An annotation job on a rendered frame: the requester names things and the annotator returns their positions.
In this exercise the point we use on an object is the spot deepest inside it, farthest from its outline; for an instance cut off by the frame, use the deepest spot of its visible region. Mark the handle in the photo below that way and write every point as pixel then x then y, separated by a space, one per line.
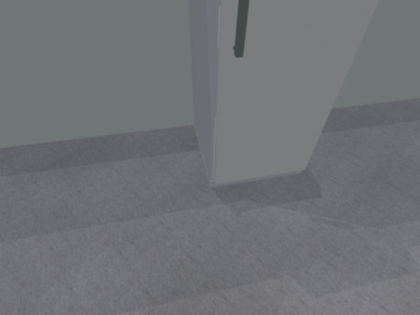
pixel 243 6

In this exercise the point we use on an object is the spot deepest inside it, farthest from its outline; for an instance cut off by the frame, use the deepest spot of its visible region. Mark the fridge door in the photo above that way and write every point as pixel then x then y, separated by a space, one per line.
pixel 273 103

